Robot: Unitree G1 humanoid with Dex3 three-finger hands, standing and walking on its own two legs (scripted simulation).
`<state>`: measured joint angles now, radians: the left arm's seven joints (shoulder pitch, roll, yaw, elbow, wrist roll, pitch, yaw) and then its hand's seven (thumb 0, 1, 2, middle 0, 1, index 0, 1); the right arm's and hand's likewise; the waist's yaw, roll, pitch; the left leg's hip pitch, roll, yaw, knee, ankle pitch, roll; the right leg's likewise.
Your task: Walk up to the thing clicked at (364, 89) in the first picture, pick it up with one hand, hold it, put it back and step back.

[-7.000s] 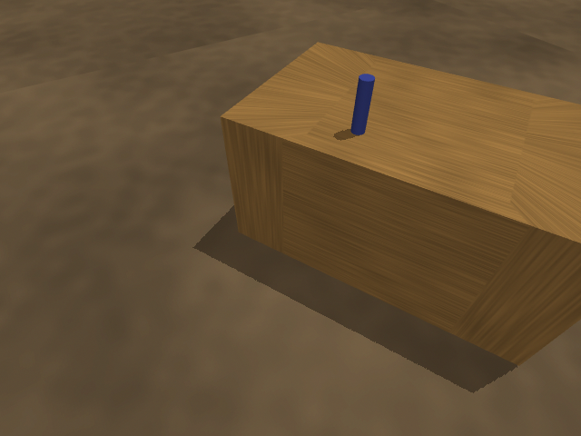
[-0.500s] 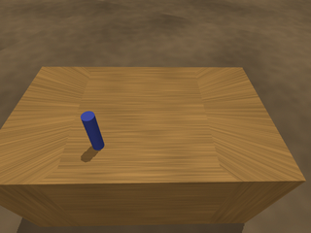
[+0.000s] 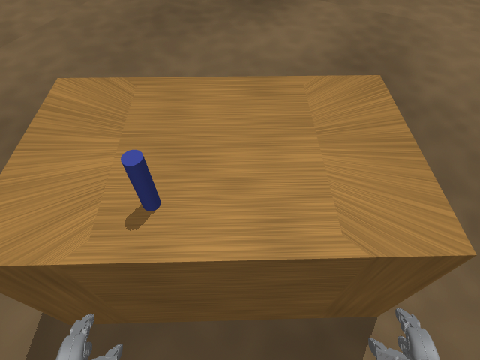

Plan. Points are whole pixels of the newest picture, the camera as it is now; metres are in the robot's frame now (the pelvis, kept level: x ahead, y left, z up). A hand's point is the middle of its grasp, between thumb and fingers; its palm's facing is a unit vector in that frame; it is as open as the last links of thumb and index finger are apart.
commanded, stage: rise first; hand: left
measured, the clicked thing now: (143, 183) +0.51 +0.24 -0.08
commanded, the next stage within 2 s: go down in 0.84 s
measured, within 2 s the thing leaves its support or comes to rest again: neither
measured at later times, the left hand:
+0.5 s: hand (94, 337) +0.19 +0.26 -0.09, palm faces +0.26 -0.89 -0.38, open 17.2 cm
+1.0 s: hand (89, 325) +0.20 +0.26 -0.06, palm faces +0.29 -0.88 -0.36, open 17.5 cm
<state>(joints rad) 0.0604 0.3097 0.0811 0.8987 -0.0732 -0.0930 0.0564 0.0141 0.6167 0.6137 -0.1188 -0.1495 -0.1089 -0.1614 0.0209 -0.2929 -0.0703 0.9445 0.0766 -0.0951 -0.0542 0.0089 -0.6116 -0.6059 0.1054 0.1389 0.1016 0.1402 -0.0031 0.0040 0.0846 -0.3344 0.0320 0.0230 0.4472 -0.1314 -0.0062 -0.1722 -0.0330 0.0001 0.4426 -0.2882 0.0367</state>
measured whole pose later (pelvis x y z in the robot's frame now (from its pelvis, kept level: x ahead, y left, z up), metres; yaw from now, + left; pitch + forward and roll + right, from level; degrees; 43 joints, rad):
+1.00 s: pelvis +0.02 -0.02 +0.00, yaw +0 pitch -1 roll +0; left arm 0.26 0.30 0.23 0.49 -0.02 -0.10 0.07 -0.01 -0.56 0.05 -0.06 -0.05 -0.06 -0.06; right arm 0.23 -0.23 -0.07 0.60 0.02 -0.05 -0.07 -0.01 0.50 -0.05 0.06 0.05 0.06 0.05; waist 0.02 0.00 0.03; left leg -0.24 0.04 0.03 0.39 -0.14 -0.03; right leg -0.08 -0.03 0.00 0.39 -0.30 0.02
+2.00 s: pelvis +0.01 +0.00 -0.03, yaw -1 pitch +10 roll -2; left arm -0.17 0.56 0.56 0.87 -0.21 -0.34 -0.37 -0.01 -0.53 0.06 -0.04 -0.06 -0.05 -0.06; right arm 0.25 -0.23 -0.05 0.53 0.01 -0.09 -0.04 -0.01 0.48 -0.06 0.06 0.05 0.05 0.05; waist -0.05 -0.03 -0.07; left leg -0.66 0.06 0.01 0.78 -0.29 0.00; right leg -0.47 -0.01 0.00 0.74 -0.44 0.04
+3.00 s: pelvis +0.00 +0.02 -0.07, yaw -2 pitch +17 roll -5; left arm -0.44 0.80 0.75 1.04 -0.24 -0.33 -0.57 -0.01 -0.57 0.09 -0.04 -0.06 -0.04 -0.07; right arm 0.34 -0.25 0.03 0.30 -0.01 -0.17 -0.07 -0.01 0.50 -0.06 0.06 0.05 0.06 0.05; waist -0.11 -0.04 -0.14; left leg -0.96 0.08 -0.03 1.04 -0.38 0.01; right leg -0.75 0.01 -0.02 0.96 -0.52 0.05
